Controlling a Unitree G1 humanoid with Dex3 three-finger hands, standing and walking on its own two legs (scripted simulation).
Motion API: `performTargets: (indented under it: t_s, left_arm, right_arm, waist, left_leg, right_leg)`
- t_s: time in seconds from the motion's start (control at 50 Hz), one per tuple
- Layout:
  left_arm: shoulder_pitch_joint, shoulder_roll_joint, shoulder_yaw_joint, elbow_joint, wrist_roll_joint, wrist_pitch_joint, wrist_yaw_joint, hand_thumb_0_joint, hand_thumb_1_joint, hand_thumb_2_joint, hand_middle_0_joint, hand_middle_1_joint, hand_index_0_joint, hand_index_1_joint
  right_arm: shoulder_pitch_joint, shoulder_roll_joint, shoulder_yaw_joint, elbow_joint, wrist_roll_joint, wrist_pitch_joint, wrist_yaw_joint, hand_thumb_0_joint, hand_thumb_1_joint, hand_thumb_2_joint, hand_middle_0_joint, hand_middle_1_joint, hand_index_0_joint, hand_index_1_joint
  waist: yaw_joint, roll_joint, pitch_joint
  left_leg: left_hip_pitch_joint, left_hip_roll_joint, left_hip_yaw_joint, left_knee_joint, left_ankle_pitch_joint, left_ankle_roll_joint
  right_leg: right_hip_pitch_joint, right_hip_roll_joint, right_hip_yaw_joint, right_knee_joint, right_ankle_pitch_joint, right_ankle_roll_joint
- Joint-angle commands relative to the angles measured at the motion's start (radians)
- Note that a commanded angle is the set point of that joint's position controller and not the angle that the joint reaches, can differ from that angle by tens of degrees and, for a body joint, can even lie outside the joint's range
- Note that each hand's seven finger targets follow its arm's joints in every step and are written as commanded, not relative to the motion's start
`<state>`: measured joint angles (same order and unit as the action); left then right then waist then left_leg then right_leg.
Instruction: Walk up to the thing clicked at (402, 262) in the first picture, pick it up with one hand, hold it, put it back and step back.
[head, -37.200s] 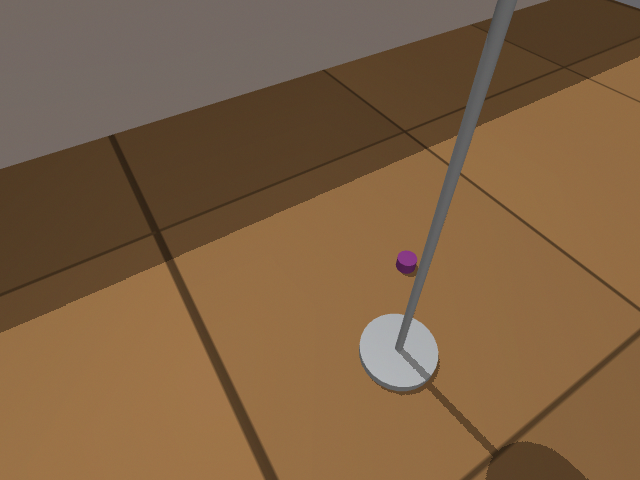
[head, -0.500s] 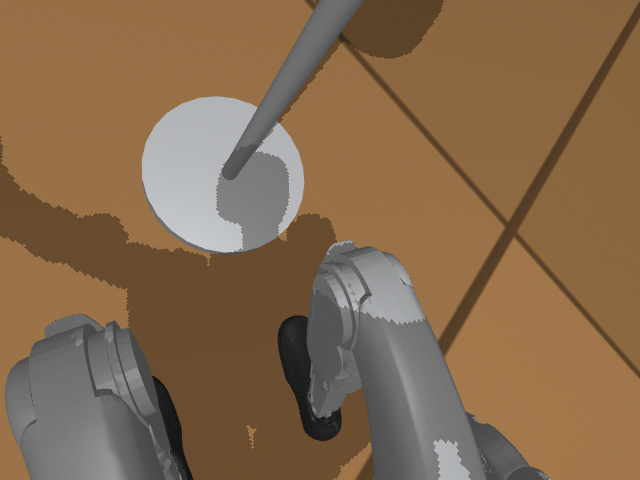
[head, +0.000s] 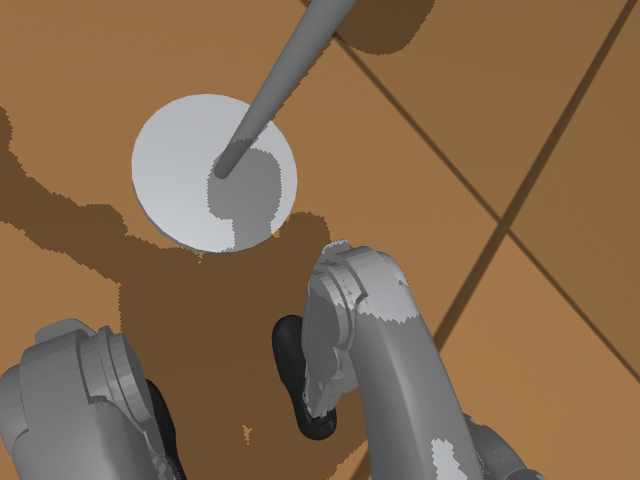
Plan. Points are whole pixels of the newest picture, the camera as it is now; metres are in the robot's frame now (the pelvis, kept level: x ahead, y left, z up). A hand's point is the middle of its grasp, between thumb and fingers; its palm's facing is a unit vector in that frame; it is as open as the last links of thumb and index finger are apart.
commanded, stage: approach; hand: left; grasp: from above
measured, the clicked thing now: out of the picture +0.51 +0.35 -0.29
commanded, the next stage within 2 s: rest palm in 0.40 s
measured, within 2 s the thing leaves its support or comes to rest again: neither
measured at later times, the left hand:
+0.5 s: hand out of the picture +0.47 +0.37 -0.18, palm faces -0.56 -0.14 -0.82, open 14.1 cm
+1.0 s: hand out of the picture +0.50 +0.34 -0.23, palm faces -0.42 -0.11 -0.90, open 14.2 cm
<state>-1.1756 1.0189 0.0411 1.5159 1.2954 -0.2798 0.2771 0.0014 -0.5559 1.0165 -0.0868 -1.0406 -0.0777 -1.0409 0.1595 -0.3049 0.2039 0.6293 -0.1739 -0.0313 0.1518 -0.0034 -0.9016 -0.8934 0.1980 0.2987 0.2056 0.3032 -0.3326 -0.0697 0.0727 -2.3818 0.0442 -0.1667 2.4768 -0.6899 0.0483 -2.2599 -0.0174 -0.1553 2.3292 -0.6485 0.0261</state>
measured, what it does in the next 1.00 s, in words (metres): stands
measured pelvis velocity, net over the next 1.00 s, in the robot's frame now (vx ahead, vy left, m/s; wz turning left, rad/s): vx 0.00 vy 0.00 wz -0.04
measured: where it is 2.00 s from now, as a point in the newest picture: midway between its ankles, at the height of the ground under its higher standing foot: (239, 432)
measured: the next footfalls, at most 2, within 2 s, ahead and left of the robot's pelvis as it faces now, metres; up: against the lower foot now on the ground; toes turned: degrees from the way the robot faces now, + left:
none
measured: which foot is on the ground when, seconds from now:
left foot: down 0.00-1.00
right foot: down 0.00-1.00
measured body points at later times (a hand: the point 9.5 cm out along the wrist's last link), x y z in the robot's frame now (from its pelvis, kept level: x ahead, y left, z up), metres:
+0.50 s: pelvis -0.01 +0.00 +0.00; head +0.27 +0.10 +0.34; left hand +0.49 +0.37 -0.13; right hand +0.03 -0.27 -0.08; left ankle +0.07 +0.12 -0.28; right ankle +0.11 -0.12 -0.28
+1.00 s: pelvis +0.00 +0.00 -0.01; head +0.29 +0.12 +0.31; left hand +0.52 +0.34 -0.18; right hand +0.04 -0.26 -0.07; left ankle +0.07 +0.12 -0.28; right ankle +0.11 -0.12 -0.28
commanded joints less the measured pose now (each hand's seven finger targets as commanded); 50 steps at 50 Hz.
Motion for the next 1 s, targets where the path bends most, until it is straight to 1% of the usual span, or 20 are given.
performTargets:
  t_s: [0.0, 0.06, 0.14, 0.18, 0.26, 0.34, 0.42, 0.44, 0.48, 0.52, 0.58, 0.62, 0.68, 0.7, 0.76, 0.78, 0.82, 0.9, 0.96, 0.98]
  left_arm:
    - [-0.350, 0.235, 0.043, -0.128, -0.001, 0.013, 0.068, 0.000, -0.550, 0.996, -0.074, -1.058, -0.077, -1.054]
    - [-0.360, 0.306, 0.081, -0.143, 0.020, 0.035, 0.109, 0.000, -0.547, 0.982, -0.077, -1.046, -0.081, -1.042]
    - [-0.310, 0.343, 0.110, -0.117, 0.023, 0.091, 0.127, 0.000, -0.569, 0.996, -0.070, -1.030, -0.067, -1.032]
    - [-0.283, 0.360, 0.121, -0.107, -0.004, 0.114, 0.125, 0.000, -0.586, 1.012, -0.067, -1.016, -0.058, -1.024]
    - [-0.210, 0.349, 0.109, -0.107, -0.048, 0.147, 0.059, 0.000, -0.568, 0.994, -0.060, -1.027, -0.059, -1.026]
    - [-0.184, 0.263, 0.057, -0.065, -0.085, 0.135, -0.037, 0.000, -0.550, 0.976, -0.061, -1.057, -0.070, -1.046]
    - [-0.230, 0.193, 0.008, -0.122, -0.099, 0.063, -0.104, 0.000, -0.526, 0.951, -0.069, -1.087, -0.088, -1.067]
    - [-0.258, 0.199, 0.011, -0.142, -0.103, 0.032, -0.102, 0.000, -0.512, 0.943, -0.070, -1.090, -0.093, -1.065]
    - [-0.296, 0.198, 0.001, -0.184, -0.101, -0.030, -0.085, 0.000, -0.513, 0.951, -0.076, -1.086, -0.097, -1.064]
    - [-0.323, 0.204, -0.007, -0.218, -0.075, -0.077, -0.050, 0.000, -0.540, 0.975, -0.067, -1.038, -0.070, -1.034]
    - [-0.312, 0.303, 0.048, -0.187, -0.024, -0.105, 0.040, 0.000, -0.565, 1.000, -0.065, -1.009, -0.057, -1.017]
    - [-0.314, 0.316, 0.064, -0.154, 0.016, -0.101, 0.105, 0.000, -0.567, 1.006, -0.067, -0.996, -0.054, -1.007]
    - [-0.304, 0.269, 0.043, -0.062, 0.060, -0.078, 0.184, 0.000, -0.581, 1.028, -0.068, -0.961, -0.045, -0.984]
    - [-0.338, 0.307, 0.066, -0.090, 0.068, -0.072, 0.214, 0.000, -0.581, 1.035, -0.075, -0.947, -0.048, -0.973]
    - [-0.320, 0.312, 0.065, -0.016, 0.091, -0.020, 0.277, 0.000, -0.555, 1.008, -0.083, -0.941, -0.061, -0.961]
    - [-0.308, 0.277, 0.047, 0.024, 0.087, -0.001, 0.289, 0.000, -0.560, 1.010, -0.078, -0.949, -0.058, -0.968]
    - [-0.287, 0.247, 0.034, 0.089, 0.070, 0.040, 0.302, 0.000, -0.539, 0.985, -0.072, -0.974, -0.064, -0.981]
    - [-0.323, 0.298, 0.049, 0.091, 0.026, 0.095, 0.279, 0.000, -0.518, 0.955, -0.073, -1.010, -0.076, -1.005]
    - [-0.328, 0.328, 0.067, 0.051, 0.001, 0.117, 0.237, 0.000, -0.503, 0.933, -0.066, -1.040, -0.081, -1.024]
    - [-0.295, 0.313, 0.059, 0.082, -0.010, 0.121, 0.219, 0.000, -0.505, 0.932, -0.065, -1.043, -0.079, -1.026]
  right_arm:
    - [0.266, -0.305, -0.081, 0.014, 0.001, -0.002, -0.016, 0.000, -0.903, -0.896, 0.200, 0.300, 0.200, 0.300]
    - [0.245, -0.304, -0.067, -0.007, 0.003, 0.003, -0.018, 0.000, -0.901, -0.896, 0.200, 0.300, 0.200, 0.300]
    - [0.230, -0.304, -0.052, -0.029, 0.016, 0.005, -0.016, 0.000, -0.902, -0.896, 0.200, 0.300, 0.200, 0.300]
    - [0.211, -0.301, -0.050, -0.039, 0.024, 0.008, -0.019, 0.000, -0.901, -0.896, 0.200, 0.300, 0.200, 0.300]
    - [0.202, -0.297, -0.050, -0.038, 0.039, 0.014, -0.028, 0.000, -0.896, -0.893, 0.201, 0.300, 0.200, 0.300]
    - [0.212, -0.304, -0.054, -0.027, 0.038, 0.028, -0.036, 0.000, -0.896, -0.893, 0.201, 0.300, 0.200, 0.300]
    - [0.231, -0.318, -0.051, -0.009, 0.022, 0.028, -0.046, 0.000, -0.899, -0.894, 0.200, 0.300, 0.200, 0.300]
    - [0.234, -0.330, -0.051, -0.006, 0.015, 0.030, -0.049, 0.000, -0.898, -0.893, 0.201, 0.300, 0.200, 0.300]
    - [0.228, -0.334, -0.048, 0.002, 0.007, 0.030, -0.058, 0.000, -0.899, -0.893, 0.201, 0.300, 0.200, 0.300]
    - [0.221, -0.334, -0.043, -0.007, -0.007, 0.027, -0.059, 0.000, -0.896, -0.899, 0.199, 0.300, 0.199, 0.300]
    - [0.198, -0.337, -0.031, 0.000, -0.022, 0.037, -0.052, 0.000, -0.895, -0.900, 0.199, 0.300, 0.199, 0.300]
    - [0.189, -0.325, -0.023, -0.003, -0.031, 0.039, -0.045, 0.000, -0.895, -0.899, 0.199, 0.300, 0.199, 0.300]
    - [0.167, -0.321, -0.021, 0.010, -0.043, 0.020, -0.034, 0.000, -0.894, -0.898, 0.200, 0.300, 0.200, 0.300]
    - [0.166, -0.336, -0.018, 0.006, -0.044, 0.016, -0.033, 0.000, -0.892, -0.898, 0.200, 0.300, 0.200, 0.300]
    - [0.163, -0.338, -0.016, 0.010, -0.048, -0.008, -0.030, 0.000, -0.891, -0.897, 0.200, 0.300, 0.200, 0.300]
    - [0.169, -0.339, -0.011, 0.008, -0.050, -0.020, -0.025, 0.000, -0.892, -0.898, 0.200, 0.300, 0.200, 0.300]
    - [0.174, -0.339, -0.005, 0.012, -0.048, -0.045, -0.017, 0.000, -0.892, -0.896, 0.200, 0.300, 0.200, 0.300]
    - [0.182, -0.353, -0.005, -0.008, -0.036, -0.084, -0.009, 0.000, -0.897, -0.898, 0.200, 0.300, 0.200, 0.300]
    - [0.187, -0.360, -0.001, -0.023, -0.027, -0.100, -0.008, 0.000, -0.898, -0.899, 0.199, 0.300, 0.200, 0.300]
    - [0.183, -0.360, 0.004, -0.030, -0.026, -0.104, -0.007, 0.000, -0.900, -0.899, 0.199, 0.300, 0.199, 0.300]
  waist:
    - [-0.070, 0.502, -0.668]
    - [-0.036, 0.569, -0.743]
    - [-0.016, 0.578, -0.760]
    - [-0.004, 0.518, -0.762]
    - [0.005, 0.433, -0.733]
    - [-0.045, 0.313, -0.614]
    - [-0.080, 0.318, -0.537]
    - [-0.094, 0.322, -0.540]
    - [-0.089, 0.375, -0.565]
    - [-0.088, 0.448, -0.611]
    - [-0.053, 0.559, -0.658]
    - [-0.049, 0.614, -0.678]
    - [-0.083, 0.625, -0.621]
    - [-0.088, 0.632, -0.634]
    - [-0.091, 0.604, -0.618]
    - [-0.115, 0.590, -0.589]
    - [-0.129, 0.528, -0.544]
    - [-0.121, 0.485, -0.548]
    - [-0.106, 0.511, -0.604]
    - [-0.115, 0.485, -0.587]
  left_leg:
    - [0.612, -0.004, 0.029, -0.249, 0.258, -0.032]
    - [0.640, -0.003, 0.043, -0.256, 0.312, -0.035]
    - [0.621, -0.006, 0.066, -0.257, 0.338, -0.024]
    - [0.542, -0.005, 0.077, -0.245, 0.296, -0.012]
    - [0.468, -0.005, 0.081, -0.244, 0.235, 0.000]
    - [0.354, -0.006, 0.072, -0.234, 0.144, 0.008]
    - [0.408, -0.007, 0.046, -0.234, 0.114, -0.012]
    - [0.430, -0.006, 0.030, -0.234, 0.115, -0.020]
    - [0.499, -0.003, 0.014, -0.231, 0.135, -0.032]
    - [0.599, 0.000, 0.001, -0.232, 0.177, -0.043]
    - [0.686, 0.004, -0.001, -0.240, 0.261, -0.051]
    - [0.744, 0.011, -0.010, -0.258, 0.317, -0.054]
    - [0.739, 0.018, -0.016, -0.248, 0.331, -0.054]
    - [0.732, 0.016, -0.012, -0.251, 0.338, -0.051]
    - [0.677, 0.012, 0.011, -0.229, 0.329, -0.039]
    - [0.664, 0.013, 0.014, -0.220, 0.326, -0.037]
    - [0.592, 0.009, 0.020, -0.204, 0.291, -0.026]
    - [0.515, 0.010, 0.019, -0.212, 0.203, -0.021]
    - [0.553, 0.014, 0.012, -0.214, 0.226, -0.027]
    - [0.526, 0.014, 0.008, -0.209, 0.215, -0.024]
  right_leg:
    - [0.284, 0.057, -0.061, -0.190, 0.258, -0.055]
    - [0.330, 0.061, -0.055, -0.182, 0.300, -0.060]
    - [0.368, 0.067, -0.037, -0.184, 0.320, -0.062]
    - [0.405, 0.073, -0.029, -0.201, 0.301, -0.056]
    - [0.427, 0.076, -0.014, -0.216, 0.249, -0.052]
    - [0.414, 0.075, -0.017, -0.245, 0.160, -0.051]
    - [0.335, 0.070, -0.047, -0.247, 0.107, -0.061]
    - [0.326, 0.067, -0.063, -0.245, 0.106, -0.063]
    - [0.310, 0.065, -0.072, -0.229, 0.131, -0.065]
    - [0.303, 0.064, -0.083, -0.214, 0.160, -0.064]
    - [0.302, 0.064, -0.084, -0.183, 0.217, -0.062]
    - [0.277, 0.067, -0.092, -0.153, 0.251, -0.062]
    - [0.213, 0.068, -0.107, -0.132, 0.266, -0.058]
    - [0.237, 0.069, -0.107, -0.141, 0.282, -0.056]
    - [0.260, 0.074, -0.100, -0.148, 0.302, -0.054]
    - [0.262, 0.072, -0.096, -0.145, 0.309, -0.052]
    - [0.264, 0.077, -0.094, -0.155, 0.303, -0.047]
    - [0.289, 0.079, -0.084, -0.173, 0.244, -0.049]
    - [0.308, 0.070, -0.081, -0.160, 0.252, -0.049]
    - [0.315, 0.070, -0.082, -0.155, 0.244, -0.048]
